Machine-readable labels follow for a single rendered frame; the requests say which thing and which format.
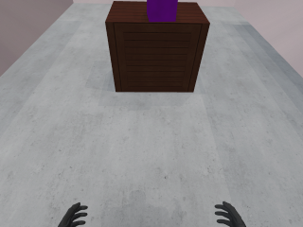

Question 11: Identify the pedestal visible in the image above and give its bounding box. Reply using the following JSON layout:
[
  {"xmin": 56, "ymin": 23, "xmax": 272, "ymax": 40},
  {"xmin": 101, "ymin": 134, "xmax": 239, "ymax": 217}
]
[{"xmin": 105, "ymin": 1, "xmax": 210, "ymax": 93}]

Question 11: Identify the robot right hand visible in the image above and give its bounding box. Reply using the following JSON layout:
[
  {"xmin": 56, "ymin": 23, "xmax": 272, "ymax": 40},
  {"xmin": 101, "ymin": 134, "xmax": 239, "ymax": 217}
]
[{"xmin": 214, "ymin": 201, "xmax": 246, "ymax": 227}]

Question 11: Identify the carton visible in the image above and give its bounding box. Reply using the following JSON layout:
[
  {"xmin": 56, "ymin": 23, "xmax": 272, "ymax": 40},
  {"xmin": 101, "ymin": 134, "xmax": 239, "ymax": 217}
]
[{"xmin": 147, "ymin": 0, "xmax": 178, "ymax": 23}]

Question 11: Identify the robot left hand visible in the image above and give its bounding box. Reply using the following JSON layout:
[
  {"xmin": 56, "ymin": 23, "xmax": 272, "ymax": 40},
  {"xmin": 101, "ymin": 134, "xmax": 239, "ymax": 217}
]
[{"xmin": 58, "ymin": 202, "xmax": 88, "ymax": 227}]

